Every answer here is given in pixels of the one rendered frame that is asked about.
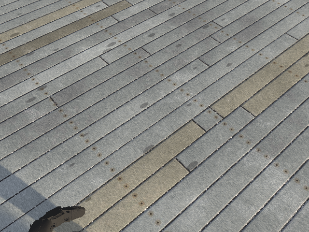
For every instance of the left robot hand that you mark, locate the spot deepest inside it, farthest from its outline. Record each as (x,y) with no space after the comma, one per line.
(56,217)

